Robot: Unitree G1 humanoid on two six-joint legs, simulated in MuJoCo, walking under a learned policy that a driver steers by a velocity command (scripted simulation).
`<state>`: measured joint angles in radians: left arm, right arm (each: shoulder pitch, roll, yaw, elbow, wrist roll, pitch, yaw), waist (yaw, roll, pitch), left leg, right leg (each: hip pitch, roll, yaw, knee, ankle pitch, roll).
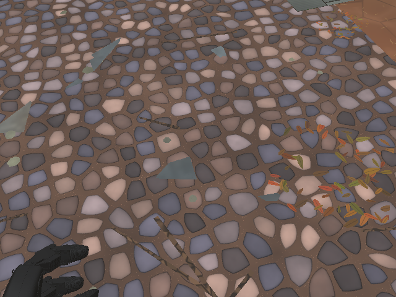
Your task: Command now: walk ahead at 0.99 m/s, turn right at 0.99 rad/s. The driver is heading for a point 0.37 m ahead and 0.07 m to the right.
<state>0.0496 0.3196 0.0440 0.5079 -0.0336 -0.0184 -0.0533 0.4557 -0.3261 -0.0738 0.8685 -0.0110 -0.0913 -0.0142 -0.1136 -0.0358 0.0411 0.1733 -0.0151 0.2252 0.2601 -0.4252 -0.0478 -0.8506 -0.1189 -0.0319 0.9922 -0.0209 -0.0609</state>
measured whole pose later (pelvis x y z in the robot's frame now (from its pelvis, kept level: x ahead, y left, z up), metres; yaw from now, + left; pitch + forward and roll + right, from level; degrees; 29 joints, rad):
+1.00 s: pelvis +0.53 -0.04 +0.01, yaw -21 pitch -1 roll +0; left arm 0.26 0.22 0.03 0.86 0.02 0.00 0.03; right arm 0.15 -0.23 -0.02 0.82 -0.02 -0.01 0.00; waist -0.01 0.02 0.01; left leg -0.34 -0.03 0.01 0.51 -0.15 0.03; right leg -0.24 -0.01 0.05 0.57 -0.32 0.02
